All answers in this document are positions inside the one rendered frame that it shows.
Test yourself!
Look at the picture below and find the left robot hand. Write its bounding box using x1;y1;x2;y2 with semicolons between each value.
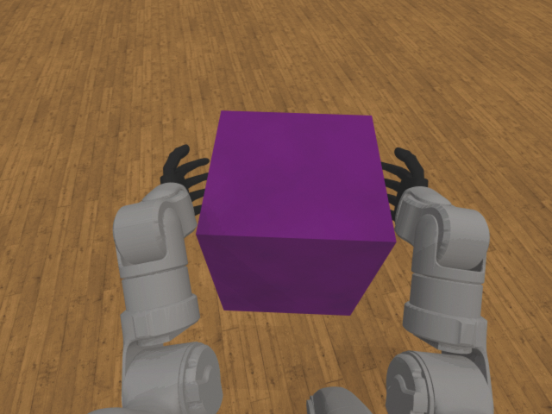
160;144;210;216

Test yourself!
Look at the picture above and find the right robot upper arm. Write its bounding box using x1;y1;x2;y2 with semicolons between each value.
386;350;493;414

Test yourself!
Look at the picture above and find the left robot forearm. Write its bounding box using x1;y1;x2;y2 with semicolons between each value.
113;183;200;390

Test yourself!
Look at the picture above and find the robot right thigh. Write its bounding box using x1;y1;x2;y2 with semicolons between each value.
306;386;373;414

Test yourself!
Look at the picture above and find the right robot hand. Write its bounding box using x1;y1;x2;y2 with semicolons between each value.
381;147;428;222

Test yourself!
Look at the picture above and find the right robot forearm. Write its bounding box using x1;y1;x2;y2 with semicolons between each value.
394;186;494;414

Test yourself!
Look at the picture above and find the carton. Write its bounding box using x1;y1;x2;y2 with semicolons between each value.
196;110;396;316

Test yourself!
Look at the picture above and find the left robot upper arm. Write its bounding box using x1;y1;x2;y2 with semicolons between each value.
88;342;223;414

